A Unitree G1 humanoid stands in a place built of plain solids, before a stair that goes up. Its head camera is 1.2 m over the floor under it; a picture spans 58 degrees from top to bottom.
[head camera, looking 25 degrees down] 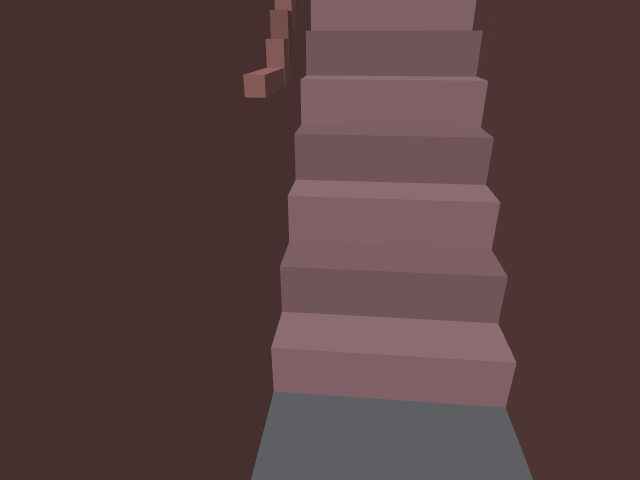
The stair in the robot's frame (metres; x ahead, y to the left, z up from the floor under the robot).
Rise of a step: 0.21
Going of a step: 0.22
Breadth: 0.94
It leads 5 degrees to the right of straight ahead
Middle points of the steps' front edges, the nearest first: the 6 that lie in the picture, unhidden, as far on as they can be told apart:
1.19 -0.25 0.21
1.41 -0.27 0.41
1.64 -0.29 0.62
1.86 -0.31 0.82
2.08 -0.33 1.03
2.31 -0.35 1.23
